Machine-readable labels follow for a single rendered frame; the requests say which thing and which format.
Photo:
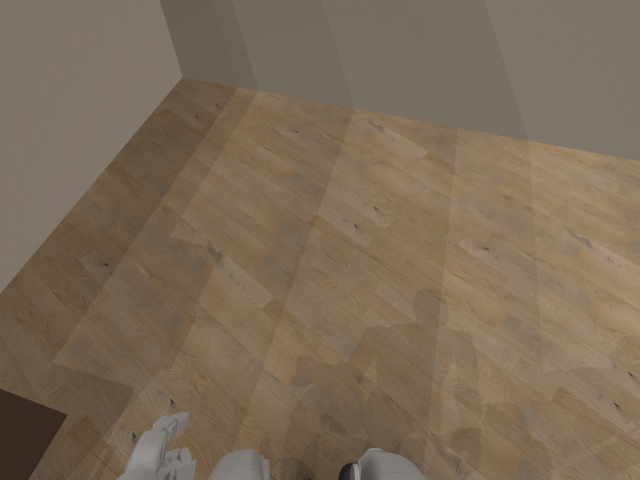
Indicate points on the robot right shin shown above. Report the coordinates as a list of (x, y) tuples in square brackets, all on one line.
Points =
[(371, 450)]

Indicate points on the left robot hand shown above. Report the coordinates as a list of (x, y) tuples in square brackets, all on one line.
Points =
[(150, 451)]

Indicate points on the cabinet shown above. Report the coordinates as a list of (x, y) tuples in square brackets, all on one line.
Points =
[(26, 430)]

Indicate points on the left robot thigh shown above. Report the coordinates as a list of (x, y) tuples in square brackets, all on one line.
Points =
[(242, 465)]

